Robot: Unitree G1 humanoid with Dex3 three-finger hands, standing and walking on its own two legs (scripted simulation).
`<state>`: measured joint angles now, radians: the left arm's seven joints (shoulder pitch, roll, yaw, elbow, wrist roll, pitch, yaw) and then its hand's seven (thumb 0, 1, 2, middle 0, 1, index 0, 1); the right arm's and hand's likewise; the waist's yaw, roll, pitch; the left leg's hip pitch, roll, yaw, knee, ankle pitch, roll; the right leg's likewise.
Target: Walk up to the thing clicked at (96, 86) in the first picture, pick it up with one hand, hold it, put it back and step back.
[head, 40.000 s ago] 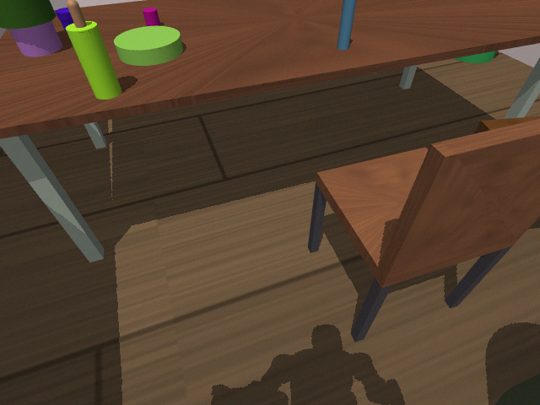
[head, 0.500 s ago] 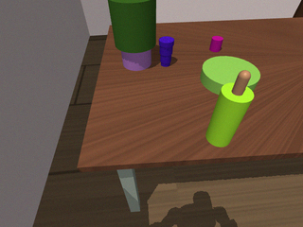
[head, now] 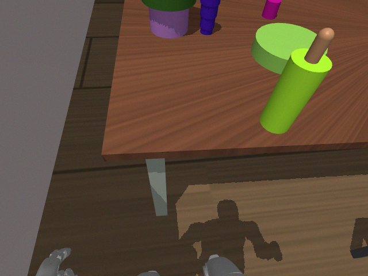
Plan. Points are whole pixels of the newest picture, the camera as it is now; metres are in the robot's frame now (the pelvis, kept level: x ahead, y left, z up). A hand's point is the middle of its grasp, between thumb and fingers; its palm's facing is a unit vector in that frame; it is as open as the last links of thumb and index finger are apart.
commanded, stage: step back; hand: right
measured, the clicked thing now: (296, 85) +0.50 -0.24 +0.13
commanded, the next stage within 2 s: none
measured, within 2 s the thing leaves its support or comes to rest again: neither
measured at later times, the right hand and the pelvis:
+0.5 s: hand out of the picture -0.03 -0.30 -0.14, palm faces +0.03 +0.92 -0.39, open 7.4 cm; pelvis -0.11 -0.02 +0.02, yaw -4 degrees
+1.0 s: hand out of the picture -0.14 -0.30 -0.12, palm faces +0.00 +0.91 -0.41, open 7.4 cm; pelvis -0.26 -0.03 +0.01, yaw -5 degrees
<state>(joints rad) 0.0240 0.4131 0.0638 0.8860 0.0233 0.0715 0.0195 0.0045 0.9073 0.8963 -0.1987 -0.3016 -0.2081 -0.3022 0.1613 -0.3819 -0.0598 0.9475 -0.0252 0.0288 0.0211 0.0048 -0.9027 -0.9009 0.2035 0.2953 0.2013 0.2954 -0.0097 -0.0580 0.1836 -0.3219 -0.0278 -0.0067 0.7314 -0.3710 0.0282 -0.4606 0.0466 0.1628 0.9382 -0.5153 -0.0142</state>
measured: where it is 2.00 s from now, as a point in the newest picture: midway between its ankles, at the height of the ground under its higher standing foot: outside the picture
